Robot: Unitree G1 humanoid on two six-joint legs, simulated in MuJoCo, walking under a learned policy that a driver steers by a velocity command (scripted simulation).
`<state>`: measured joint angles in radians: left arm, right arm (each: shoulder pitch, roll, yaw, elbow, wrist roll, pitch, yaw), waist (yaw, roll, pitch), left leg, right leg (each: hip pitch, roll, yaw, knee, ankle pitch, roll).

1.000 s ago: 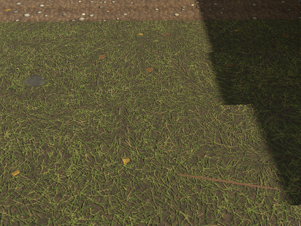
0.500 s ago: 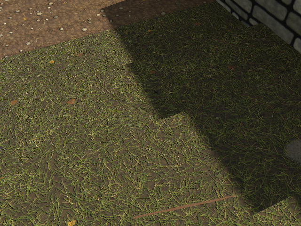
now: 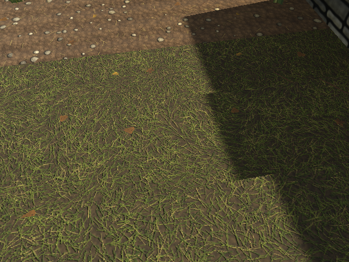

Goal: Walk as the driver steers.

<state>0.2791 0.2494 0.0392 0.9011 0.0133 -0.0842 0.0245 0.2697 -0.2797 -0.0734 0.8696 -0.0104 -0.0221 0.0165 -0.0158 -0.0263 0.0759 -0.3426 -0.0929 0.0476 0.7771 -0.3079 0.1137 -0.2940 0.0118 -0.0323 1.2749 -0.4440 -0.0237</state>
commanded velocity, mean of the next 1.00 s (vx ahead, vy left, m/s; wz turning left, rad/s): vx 0.14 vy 0.00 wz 0.57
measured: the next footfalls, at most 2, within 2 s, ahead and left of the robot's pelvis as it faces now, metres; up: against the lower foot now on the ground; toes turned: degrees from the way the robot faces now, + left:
right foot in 0.38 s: +0.33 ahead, -0.08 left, -0.15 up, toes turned +16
left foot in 0.84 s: +0.29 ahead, +0.11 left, -0.15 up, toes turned +32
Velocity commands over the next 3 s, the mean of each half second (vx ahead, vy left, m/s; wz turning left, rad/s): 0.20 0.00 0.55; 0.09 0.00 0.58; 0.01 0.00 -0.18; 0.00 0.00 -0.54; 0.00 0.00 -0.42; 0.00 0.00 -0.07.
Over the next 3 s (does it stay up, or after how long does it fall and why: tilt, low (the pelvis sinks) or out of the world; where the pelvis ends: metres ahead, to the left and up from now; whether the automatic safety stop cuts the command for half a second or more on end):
stays up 0.31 0.02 -0.12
